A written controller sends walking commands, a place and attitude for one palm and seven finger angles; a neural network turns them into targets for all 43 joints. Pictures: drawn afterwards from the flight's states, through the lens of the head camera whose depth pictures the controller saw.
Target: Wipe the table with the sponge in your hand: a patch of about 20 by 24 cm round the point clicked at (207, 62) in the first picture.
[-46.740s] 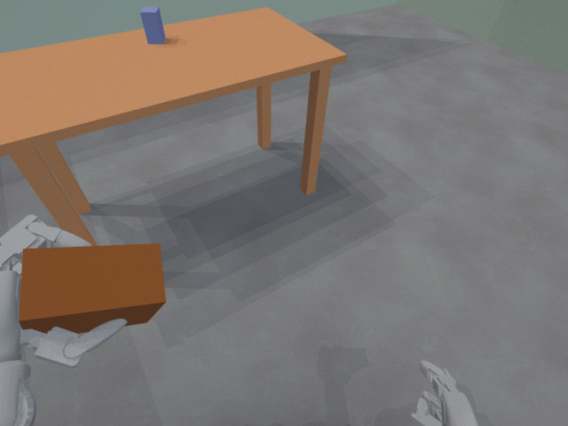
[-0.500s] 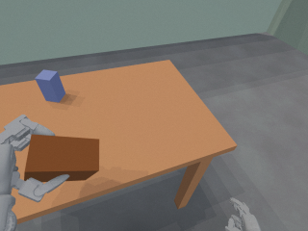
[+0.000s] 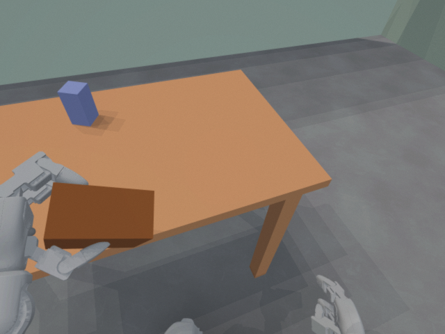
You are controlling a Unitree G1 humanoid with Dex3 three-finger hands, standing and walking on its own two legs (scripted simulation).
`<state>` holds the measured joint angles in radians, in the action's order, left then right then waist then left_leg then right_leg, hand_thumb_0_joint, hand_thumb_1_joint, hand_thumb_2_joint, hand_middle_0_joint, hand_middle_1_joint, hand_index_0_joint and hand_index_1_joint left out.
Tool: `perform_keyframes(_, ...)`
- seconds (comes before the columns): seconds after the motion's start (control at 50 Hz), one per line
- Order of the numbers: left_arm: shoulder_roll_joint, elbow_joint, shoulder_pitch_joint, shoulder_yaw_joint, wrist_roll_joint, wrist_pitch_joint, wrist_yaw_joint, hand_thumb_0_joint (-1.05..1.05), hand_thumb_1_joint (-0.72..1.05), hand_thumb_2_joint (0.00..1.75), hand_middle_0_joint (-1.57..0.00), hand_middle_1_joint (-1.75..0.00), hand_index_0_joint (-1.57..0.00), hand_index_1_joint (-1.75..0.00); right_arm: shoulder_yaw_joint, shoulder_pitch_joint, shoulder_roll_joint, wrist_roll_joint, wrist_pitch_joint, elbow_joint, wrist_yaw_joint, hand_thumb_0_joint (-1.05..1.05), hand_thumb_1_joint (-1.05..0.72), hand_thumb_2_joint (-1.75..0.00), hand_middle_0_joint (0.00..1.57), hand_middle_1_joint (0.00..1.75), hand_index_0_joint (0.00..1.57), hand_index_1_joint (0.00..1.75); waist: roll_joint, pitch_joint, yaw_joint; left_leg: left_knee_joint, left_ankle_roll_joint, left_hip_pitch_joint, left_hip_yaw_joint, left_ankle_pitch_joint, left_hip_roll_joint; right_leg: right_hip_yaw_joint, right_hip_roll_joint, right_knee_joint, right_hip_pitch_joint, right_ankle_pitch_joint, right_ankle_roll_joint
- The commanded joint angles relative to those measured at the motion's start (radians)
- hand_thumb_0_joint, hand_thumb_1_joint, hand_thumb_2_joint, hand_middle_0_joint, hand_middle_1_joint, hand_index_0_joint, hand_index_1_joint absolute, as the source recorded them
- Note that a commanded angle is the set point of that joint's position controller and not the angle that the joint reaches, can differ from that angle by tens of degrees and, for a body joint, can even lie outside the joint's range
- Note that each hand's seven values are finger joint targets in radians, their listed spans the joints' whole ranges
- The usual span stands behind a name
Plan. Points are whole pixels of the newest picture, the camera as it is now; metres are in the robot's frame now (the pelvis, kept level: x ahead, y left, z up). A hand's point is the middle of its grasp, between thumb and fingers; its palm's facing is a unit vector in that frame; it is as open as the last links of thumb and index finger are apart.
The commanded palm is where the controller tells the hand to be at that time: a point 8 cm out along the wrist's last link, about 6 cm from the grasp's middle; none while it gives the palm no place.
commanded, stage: step back with the hand held close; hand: left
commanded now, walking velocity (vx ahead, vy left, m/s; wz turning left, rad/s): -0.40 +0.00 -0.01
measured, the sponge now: (114, 220) +0.24 +0.18 +0.14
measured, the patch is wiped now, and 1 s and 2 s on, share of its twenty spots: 1.00 1.00 1.00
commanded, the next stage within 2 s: stop stepping back and stand still in 0.28 s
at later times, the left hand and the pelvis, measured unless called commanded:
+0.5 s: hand out of the picture +0.05 +0.21 +0.19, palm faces +0.38 -0.84 -0.38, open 10.4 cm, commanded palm +0.01 +0.25 +0.19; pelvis -0.16 -0.02 +0.00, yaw -1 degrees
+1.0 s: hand out of the picture -0.12 +0.19 +0.20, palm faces +0.43 -0.83 -0.35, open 10.4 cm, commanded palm -0.17 +0.23 +0.19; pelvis -0.32 -0.05 +0.00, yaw +2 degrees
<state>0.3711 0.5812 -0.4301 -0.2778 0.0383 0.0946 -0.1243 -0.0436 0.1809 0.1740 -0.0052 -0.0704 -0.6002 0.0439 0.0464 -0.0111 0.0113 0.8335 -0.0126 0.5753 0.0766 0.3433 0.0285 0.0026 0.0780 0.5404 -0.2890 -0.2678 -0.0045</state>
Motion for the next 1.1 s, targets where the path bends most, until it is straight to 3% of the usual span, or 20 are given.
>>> perform_keyframes(0.0,0.196,0.210,-0.050,-0.201,0.023,0.089,-0.020,0.00,0.10,1.30,-1.20,-1.60,-1.20,-1.60,0.068,-0.095,0.113,-0.018,-0.013,0.194,0.026,0.00,-0.90,-0.90,0.20,0.30,0.20,0.30,-0.206,-0.187,-0.003,0.455,-0.024,-0.041,0.029,0.167,-0.006,-0.206,-0.424,-0.140,-0.051,0.708,0.208)
perform_keyframes(0.1,0.208,0.175,-0.028,-0.217,0.025,0.107,-0.036,0.00,0.10,1.30,-1.20,-1.60,-1.20,-1.60,0.061,-0.106,0.141,-0.018,0.011,0.198,0.050,0.00,-0.90,-0.90,0.20,0.30,0.20,0.30,-0.097,-0.177,0.016,-0.303,-0.010,-0.176,-0.063,-0.048,0.009,-0.115,-0.298,0.081,0.019,0.697,0.089)
perform_keyframes(0.16,0.191,0.256,-0.025,-0.202,0.024,0.115,-0.045,0.00,0.10,1.30,-1.20,-1.60,-1.20,-1.60,0.109,-0.049,0.182,-0.014,-0.029,0.184,0.040,0.00,-0.90,-0.90,0.20,0.30,0.20,0.30,0.197,-0.225,-0.008,-0.392,0.129,-0.568,0.206,-0.880,0.336,-0.056,-0.082,0.379,-0.362,-0.206,-0.008)
perform_keyframes(0.22,0.188,0.355,-0.019,-0.197,0.006,0.108,-0.043,0.00,0.10,1.30,-1.20,-1.60,-1.20,-1.60,0.105,0.000,0.173,0.009,-0.071,0.144,0.013,0.00,-0.90,-0.90,0.20,0.30,0.20,0.30,0.162,-0.246,0.010,-0.330,0.153,-0.552,0.171,-0.994,0.307,-0.111,-0.076,0.499,-0.379,-0.267,-0.025)
perform_keyframes(0.44,0.175,0.130,-0.036,-0.213,0.011,0.051,-0.053,0.00,0.10,1.30,-1.20,-1.60,-1.20,-1.60,0.087,-0.030,0.183,-0.013,-0.089,0.157,0.016,0.00,-0.90,-0.90,0.20,0.30,0.20,0.30,0.217,-0.088,-0.006,-0.462,0.081,-0.096,0.059,0.264,0.192,0.039,-0.048,0.101,0.037,-0.084,-0.008)
perform_keyframes(0.48,0.161,0.114,0.009,-0.181,0.009,0.052,-0.033,0.00,0.10,1.30,-1.20,-1.60,-1.20,-1.60,0.076,-0.048,0.170,-0.019,-0.071,0.181,0.020,0.00,-0.90,-0.90,0.20,0.30,0.20,0.30,0.037,-0.093,-0.026,-0.188,0.038,-0.060,-0.051,0.302,0.080,0.058,-0.091,-0.160,0.125,0.062,0.020)
perform_keyframes(0.5,0.174,0.101,0.027,-0.168,0.010,0.055,-0.022,0.00,0.10,1.30,-1.20,-1.60,-1.20,-1.60,0.082,-0.036,0.154,-0.026,-0.060,0.177,0.020,0.00,-0.90,-0.90,0.20,0.30,0.20,0.30,-0.208,-0.088,-0.016,0.184,0.009,-0.073,-0.143,0.255,-0.024,-0.051,-0.217,-0.270,0.050,0.184,0.076)
perform_keyframes(0.54,0.181,0.080,0.097,-0.148,0.023,0.055,-0.012,0.00,0.10,1.30,-1.20,-1.60,-1.20,-1.60,0.098,-0.043,0.181,-0.044,-0.079,0.146,0.022,0.00,-0.90,-0.90,0.20,0.30,0.20,0.30,-0.398,-0.093,0.010,0.650,-0.017,-0.017,0.018,0.125,-0.067,-0.353,-0.417,-0.339,-0.158,0.213,0.151)
perform_keyframes(0.62,0.185,0.002,0.082,-0.153,0.043,0.048,0.033,0.00,0.10,1.30,-1.20,-1.60,-1.20,-1.60,0.066,-0.085,0.154,-0.031,-0.028,0.107,0.000,0.00,-0.90,-0.90,0.20,0.30,0.20,0.30,-0.180,-0.041,0.055,0.689,-0.004,-0.099,-0.015,-0.148,-0.001,-0.067,-0.319,-0.244,-0.446,-0.100,0.081)
perform_keyframes(0.74,0.244,0.208,0.016,-0.202,0.031,0.060,-0.002,0.00,0.10,1.30,-1.20,-1.60,-1.20,-1.60,0.088,-0.012,0.171,-0.046,-0.093,0.135,0.019,0.00,-0.90,-0.90,0.20,0.30,0.20,0.30,-0.158,-0.240,-0.005,-0.223,0.099,-0.349,-0.107,0.150,0.003,-0.155,-0.343,-0.150,-0.212,-0.219,0.062)
perform_keyframes(0.8,0.252,0.305,0.005,-0.228,0.015,0.072,-0.015,0.00,0.10,1.30,-1.20,-1.60,-1.20,-1.60,0.096,0.012,0.186,-0.018,-0.121,0.167,0.028,0.00,-0.90,-0.90,0.20,0.30,0.20,0.30,0.204,-0.290,-0.019,-0.635,0.130,-0.403,-0.124,-0.059,0.060,0.036,-0.116,0.381,-0.099,-0.135,0.019)
perform_keyframes(0.82,0.265,0.372,0.050,-0.235,0.004,0.084,-0.019,0.00,0.10,1.30,-1.20,-1.60,-1.20,-1.60,0.106,-0.014,0.177,-0.017,-0.138,0.173,0.029,0.00,-0.90,-0.90,0.20,0.30,0.20,0.30,0.385,-0.258,-0.017,-0.582,0.164,-0.437,-0.025,-0.263,0.169,0.141,-0.012,0.648,-0.258,-0.225,-0.018)
perform_keyframes(0.84,0.275,0.318,0.054,-0.219,0.000,0.092,-0.029,0.00,0.10,1.30,-1.20,-1.60,-1.20,-1.60,0.084,-0.012,0.152,-0.023,-0.168,0.145,0.038,0.00,-0.90,-0.90,0.20,0.30,0.20,0.30,0.498,-0.159,0.027,-0.578,0.226,-0.402,0.088,-0.296,0.248,0.056,-0.055,0.769,-0.412,-0.262,-0.014)
perform_keyframes(0.86,0.250,0.282,0.150,-0.194,-0.005,0.093,-0.021,0.00,0.10,1.30,-1.20,-1.60,-1.20,-1.60,0.075,-0.054,0.140,-0.025,-0.165,0.123,0.023,0.00,-0.90,-0.90,0.20,0.30,0.20,0.30,0.401,0.044,0.034,-0.652,0.246,-0.199,0.274,-0.174,0.315,-0.071,-0.141,0.865,-0.504,-0.199,-0.001)
perform_keyframes(0.9,0.156,-0.002,0.169,-0.138,0.008,0.090,0.008,0.00,0.10,1.30,-1.20,-1.60,-1.20,-1.60,0.078,-0.009,0.168,-0.041,-0.164,0.015,-0.004,0.00,-0.90,-0.90,0.20,0.30,0.20,0.30,-0.002,0.208,-0.005,-0.610,0.231,-0.108,0.142,-0.112,0.312,-0.111,-0.169,0.815,-0.532,-0.169,0.015)
perform_keyframes(0.96,0.159,-0.125,0.220,-0.136,0.028,0.063,0.020,0.00,0.10,1.30,-1.20,-1.60,-1.20,-1.60,0.088,0.027,0.205,-0.033,-0.137,0.059,0.036,0.00,-0.90,-0.90,0.20,0.30,0.20,0.30,-0.010,0.098,-0.010,-0.438,0.168,-0.155,0.018,-0.145,0.238,0.002,-0.147,0.259,-0.204,-0.121,0.009)
perform_keyframes(1.02,0.136,-0.104,0.166,-0.110,0.029,0.035,0.034,0.00,0.10,1.30,-1.20,-1.60,-1.20,-1.60,0.079,0.016,0.201,-0.034,-0.108,0.122,0.042,0.00,-0.90,-0.90,0.20,0.30,0.20,0.30,-0.090,-0.043,-0.013,-0.120,0.128,-0.141,-0.071,0.176,0.069,0.107,-0.095,-0.080,0.109,0.086,-0.012)
perform_keyframes(1.04,0.121,-0.120,0.092,-0.090,0.024,0.024,0.040,0.00,0.10,1.30,-1.20,-1.60,-1.20,-1.60,0.079,-0.003,0.184,-0.039,-0.096,0.126,0.035,0.00,-0.90,-0.90,0.20,0.30,0.20,0.30,-0.200,-0.082,-0.006,0.118,0.104,-0.071,-0.144,0.204,-0.020,-0.023,-0.185,-0.111,0.151,0.060,0.035)
perform_keyframes(1.06,0.153,-0.045,0.116,-0.108,0.038,0.029,0.037,0.00,0.10,1.30,-1.20,-1.60,-1.20,-1.60,0.088,-0.068,0.169,-0.045,-0.084,0.161,0.032,0.00,-0.90,-0.90,0.20,0.30,0.20,0.30,-0.356,-0.097,-0.011,0.329,0.077,0.016,-0.115,0.244,-0.061,-0.405,-0.368,-0.282,0.068,-0.279,0.113)
perform_keyframes(1.08,0.173,0.012,0.162,-0.139,0.048,0.044,0.040,0.00,0.10,1.30,-1.20,-1.60,-1.20,-1.60,0.081,-0.082,0.157,-0.032,-0.085,0.152,0.033,0.00,-0.90,-0.90,0.20,0.30,0.20,0.30,-0.334,-0.059,0.006,0.424,0.063,0.012,-0.060,0.140,-0.021,-0.507,-0.421,-0.364,-0.077,-0.446,0.147)
